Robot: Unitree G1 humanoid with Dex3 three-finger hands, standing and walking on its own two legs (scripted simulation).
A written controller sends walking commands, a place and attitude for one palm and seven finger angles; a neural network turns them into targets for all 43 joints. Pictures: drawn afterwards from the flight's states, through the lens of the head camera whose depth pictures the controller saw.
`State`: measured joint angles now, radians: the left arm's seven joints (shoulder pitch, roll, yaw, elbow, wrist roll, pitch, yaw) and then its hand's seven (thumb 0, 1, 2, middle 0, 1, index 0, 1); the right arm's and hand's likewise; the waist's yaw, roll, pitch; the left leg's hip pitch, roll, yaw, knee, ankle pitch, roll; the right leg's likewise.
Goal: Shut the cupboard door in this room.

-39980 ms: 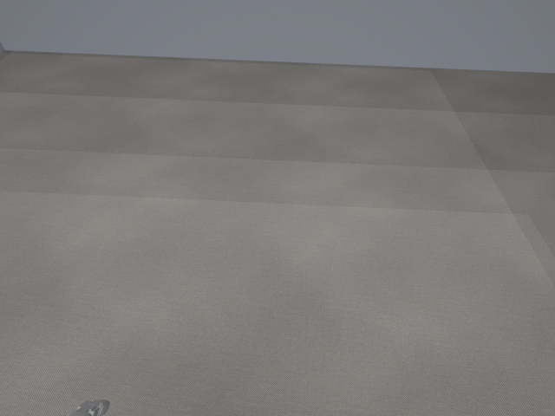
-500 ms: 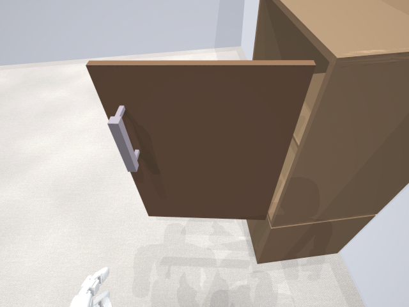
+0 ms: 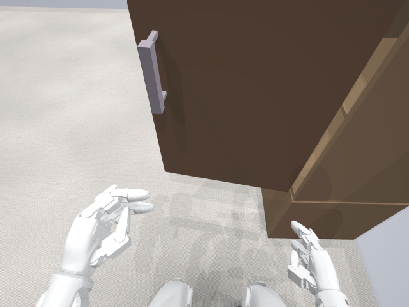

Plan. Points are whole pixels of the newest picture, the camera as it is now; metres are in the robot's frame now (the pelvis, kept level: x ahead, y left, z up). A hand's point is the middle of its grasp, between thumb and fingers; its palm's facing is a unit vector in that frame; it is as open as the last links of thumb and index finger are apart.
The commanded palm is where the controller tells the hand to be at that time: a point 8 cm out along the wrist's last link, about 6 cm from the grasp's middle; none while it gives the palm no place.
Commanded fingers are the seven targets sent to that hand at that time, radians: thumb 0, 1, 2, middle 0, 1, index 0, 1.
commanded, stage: raise the hand and make a fist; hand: left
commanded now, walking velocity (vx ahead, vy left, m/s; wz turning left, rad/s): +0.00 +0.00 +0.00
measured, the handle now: (156, 75) +0.51 +0.16 +0.16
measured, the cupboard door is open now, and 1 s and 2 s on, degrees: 80 80 80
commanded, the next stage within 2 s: bring the fist close to the handle in 1.28 s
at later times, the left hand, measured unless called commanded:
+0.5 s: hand (110, 202) +0.25 +0.18 +0.12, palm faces -0.05 -1.00 -0.06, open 3.2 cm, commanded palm +0.22 +0.23 +0.13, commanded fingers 0.00 0.90 0.90 -1.25 -1.44 -1.25 -1.44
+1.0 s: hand (98, 171) +0.27 +0.19 +0.16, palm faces -0.04 -1.00 -0.06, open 3.1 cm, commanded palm +0.24 +0.24 +0.16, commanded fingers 0.00 0.90 0.90 -1.30 -1.50 -1.30 -1.50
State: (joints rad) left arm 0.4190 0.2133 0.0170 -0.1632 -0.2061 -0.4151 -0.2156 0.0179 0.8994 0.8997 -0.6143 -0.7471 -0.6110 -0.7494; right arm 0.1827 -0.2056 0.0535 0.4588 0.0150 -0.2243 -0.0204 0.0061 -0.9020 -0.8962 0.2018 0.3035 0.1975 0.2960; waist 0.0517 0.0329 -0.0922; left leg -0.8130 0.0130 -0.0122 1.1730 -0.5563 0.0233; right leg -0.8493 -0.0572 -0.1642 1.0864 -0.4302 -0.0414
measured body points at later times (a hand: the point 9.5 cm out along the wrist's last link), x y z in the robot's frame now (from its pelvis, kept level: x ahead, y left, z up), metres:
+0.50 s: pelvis +0.03 +0.01 +0.04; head +0.07 +0.01 +0.49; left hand +0.25 +0.23 +0.12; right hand +0.21 -0.24 -0.02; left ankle +0.02 +0.10 -0.65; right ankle +0.07 -0.11 -0.65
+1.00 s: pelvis +0.04 +0.00 +0.06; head +0.05 -0.01 +0.51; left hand +0.27 +0.25 +0.17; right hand +0.21 -0.23 -0.01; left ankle +0.02 +0.10 -0.65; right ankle +0.07 -0.11 -0.65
